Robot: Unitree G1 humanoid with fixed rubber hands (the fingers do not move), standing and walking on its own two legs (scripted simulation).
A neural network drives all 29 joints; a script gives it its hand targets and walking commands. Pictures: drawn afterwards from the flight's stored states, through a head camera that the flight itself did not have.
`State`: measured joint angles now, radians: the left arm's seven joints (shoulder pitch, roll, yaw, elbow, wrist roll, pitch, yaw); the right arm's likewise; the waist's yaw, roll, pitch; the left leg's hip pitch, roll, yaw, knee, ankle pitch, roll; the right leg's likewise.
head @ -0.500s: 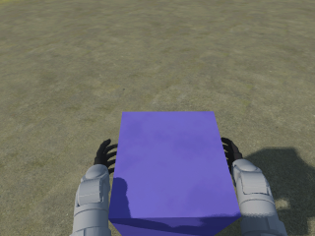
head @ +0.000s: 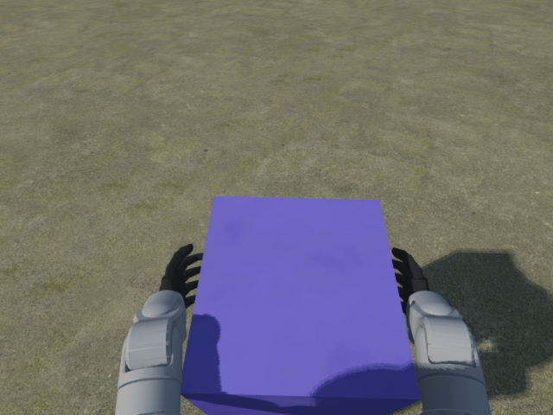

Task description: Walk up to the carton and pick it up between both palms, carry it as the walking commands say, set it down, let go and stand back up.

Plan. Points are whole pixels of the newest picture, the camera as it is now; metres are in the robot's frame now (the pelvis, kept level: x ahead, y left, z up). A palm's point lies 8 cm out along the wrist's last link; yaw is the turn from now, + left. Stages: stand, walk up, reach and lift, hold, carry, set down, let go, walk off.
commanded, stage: reach and lift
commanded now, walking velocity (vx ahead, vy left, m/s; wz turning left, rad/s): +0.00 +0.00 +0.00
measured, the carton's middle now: (292, 316) +0.30 +0.00 -0.04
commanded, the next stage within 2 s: hold in 0.72 s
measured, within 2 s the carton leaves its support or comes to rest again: neither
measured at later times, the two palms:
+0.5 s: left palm (175, 296) +0.29 +0.17 +0.05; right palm (416, 300) +0.28 -0.18 +0.03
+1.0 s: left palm (173, 308) +0.27 +0.17 +0.04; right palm (419, 310) +0.27 -0.18 +0.03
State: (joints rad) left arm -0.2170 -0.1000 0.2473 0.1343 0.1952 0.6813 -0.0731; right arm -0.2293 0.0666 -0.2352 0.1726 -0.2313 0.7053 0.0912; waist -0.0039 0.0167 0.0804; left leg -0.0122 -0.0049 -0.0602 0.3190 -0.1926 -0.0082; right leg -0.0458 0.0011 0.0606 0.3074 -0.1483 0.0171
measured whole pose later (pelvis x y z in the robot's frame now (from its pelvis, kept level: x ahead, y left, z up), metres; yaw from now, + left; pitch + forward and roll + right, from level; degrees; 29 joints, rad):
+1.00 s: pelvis +0.00 +0.00 +0.00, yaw -1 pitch -7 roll +0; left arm -0.15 -0.10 0.21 0.07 0.20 0.71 -0.07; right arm -0.16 0.06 -0.20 0.12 -0.21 0.73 0.08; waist 0.01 0.00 0.07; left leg 0.00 -0.01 -0.05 0.31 -0.19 -0.01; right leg -0.05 0.00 0.07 0.33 -0.16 0.02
